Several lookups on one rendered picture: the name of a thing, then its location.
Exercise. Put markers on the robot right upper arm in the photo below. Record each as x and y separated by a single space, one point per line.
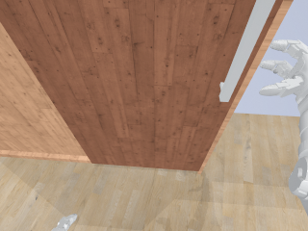
298 181

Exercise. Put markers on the robot right hand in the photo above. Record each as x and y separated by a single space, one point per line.
298 50

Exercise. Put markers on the robot left hand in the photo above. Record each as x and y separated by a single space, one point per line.
65 222

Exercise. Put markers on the right robot forearm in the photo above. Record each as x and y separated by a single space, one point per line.
302 105

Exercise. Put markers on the wardrobe door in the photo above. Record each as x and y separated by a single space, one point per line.
137 82
29 121

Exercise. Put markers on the handle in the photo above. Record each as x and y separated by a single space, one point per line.
252 31

